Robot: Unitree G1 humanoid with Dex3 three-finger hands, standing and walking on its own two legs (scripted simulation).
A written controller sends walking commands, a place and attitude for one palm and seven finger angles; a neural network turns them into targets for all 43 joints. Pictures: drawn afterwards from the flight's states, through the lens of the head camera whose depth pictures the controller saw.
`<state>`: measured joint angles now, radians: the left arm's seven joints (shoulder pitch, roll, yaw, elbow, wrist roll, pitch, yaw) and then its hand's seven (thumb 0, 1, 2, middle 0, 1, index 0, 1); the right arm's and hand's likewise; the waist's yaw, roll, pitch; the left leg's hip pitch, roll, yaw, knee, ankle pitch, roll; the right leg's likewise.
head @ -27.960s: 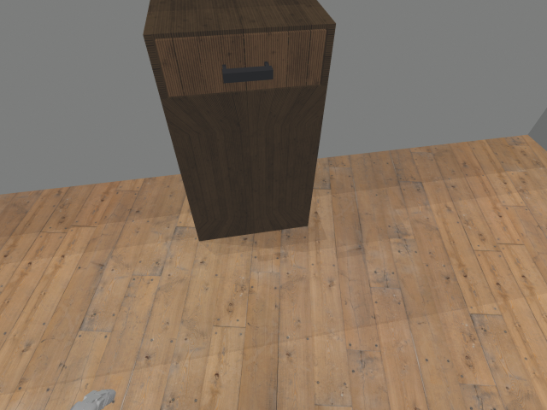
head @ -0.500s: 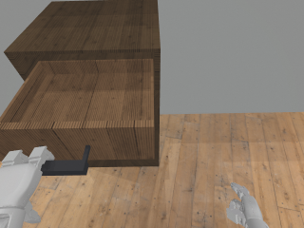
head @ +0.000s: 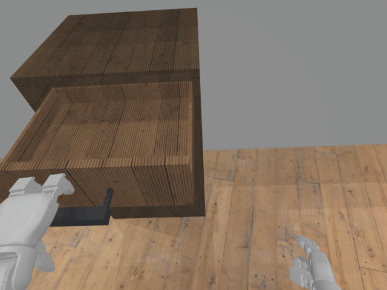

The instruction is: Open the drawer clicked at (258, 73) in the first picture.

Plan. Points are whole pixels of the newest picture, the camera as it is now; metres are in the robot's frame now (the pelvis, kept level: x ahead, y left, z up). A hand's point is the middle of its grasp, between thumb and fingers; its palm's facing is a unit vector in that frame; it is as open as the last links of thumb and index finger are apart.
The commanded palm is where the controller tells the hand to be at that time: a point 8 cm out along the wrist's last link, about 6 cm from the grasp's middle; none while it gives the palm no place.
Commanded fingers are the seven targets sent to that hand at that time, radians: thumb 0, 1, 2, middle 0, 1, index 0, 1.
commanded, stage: lift the hand off the handle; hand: left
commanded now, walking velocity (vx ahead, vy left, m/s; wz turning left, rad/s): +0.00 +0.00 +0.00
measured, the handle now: (77, 205) +0.24 +0.28 +0.05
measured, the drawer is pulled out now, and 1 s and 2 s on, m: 0.30 0.30 0.30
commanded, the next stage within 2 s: draw the hand back to the body in 1.06 s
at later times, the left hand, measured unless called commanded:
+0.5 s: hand (17, 207) +0.19 +0.32 +0.14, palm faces +0.10 -0.01 -1.00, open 13.8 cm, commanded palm +0.16 +0.32 +0.19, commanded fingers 0.00 -0.50 0.30 -0.30 -1.20 -0.30 -1.20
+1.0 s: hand (0, 180) +0.20 +0.31 +0.20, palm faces +0.15 +0.01 -0.99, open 13.9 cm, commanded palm +0.16 +0.32 +0.25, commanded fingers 0.00 -0.50 0.30 -0.30 -1.20 -0.30 -1.20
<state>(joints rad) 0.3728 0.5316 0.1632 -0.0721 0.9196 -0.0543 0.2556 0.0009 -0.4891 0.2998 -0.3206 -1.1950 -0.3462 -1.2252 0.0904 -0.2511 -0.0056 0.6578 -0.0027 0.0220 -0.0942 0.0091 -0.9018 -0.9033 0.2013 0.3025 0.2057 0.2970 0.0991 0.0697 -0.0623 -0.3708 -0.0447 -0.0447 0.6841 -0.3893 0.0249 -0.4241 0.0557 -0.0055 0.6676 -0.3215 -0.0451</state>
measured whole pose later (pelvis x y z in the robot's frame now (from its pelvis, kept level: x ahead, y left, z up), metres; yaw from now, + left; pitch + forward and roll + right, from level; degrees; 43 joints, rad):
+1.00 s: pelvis -0.01 +0.03 +0.02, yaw +1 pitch -1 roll -1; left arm 0.25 0.69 0.21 -0.46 0.74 0.10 -0.12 0.00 -0.49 0.30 -0.32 -1.20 -0.32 -1.21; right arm 0.09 -0.26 0.06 0.61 0.03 0.05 -0.03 0.01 -0.90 -0.90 0.20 0.30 0.20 0.30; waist 0.13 0.11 -0.02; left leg -0.17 -0.07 -0.06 0.47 -0.27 0.06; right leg -0.20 0.02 -0.01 0.43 -0.21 -0.01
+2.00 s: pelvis +0.00 +0.00 +0.02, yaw +2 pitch -4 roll -1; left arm 0.36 0.38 0.41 -0.51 -0.06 -0.13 0.09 0.00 -0.34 0.37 -0.30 -1.09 -0.30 -1.10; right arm 0.18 -0.20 0.06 0.61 0.02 -0.13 -0.08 0.01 -0.90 -0.90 0.20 0.30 0.21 0.30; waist 0.07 0.04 0.03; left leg -0.12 -0.04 -0.08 0.50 -0.31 0.02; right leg -0.15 0.06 -0.03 0.44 -0.23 -0.04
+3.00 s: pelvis -0.01 -0.01 +0.02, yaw +3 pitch -1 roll -2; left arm 0.46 0.37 0.41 -0.56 -0.06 -0.20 0.09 0.01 0.88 0.90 -0.21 -0.30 -0.21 -0.31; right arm 0.19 -0.23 0.02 0.61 0.01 -0.11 -0.06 0.01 -0.90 -0.90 0.20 0.30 0.21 0.30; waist 0.02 0.07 -0.01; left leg -0.24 -0.01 -0.10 0.57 -0.30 0.02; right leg -0.21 0.08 -0.07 0.41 -0.19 -0.07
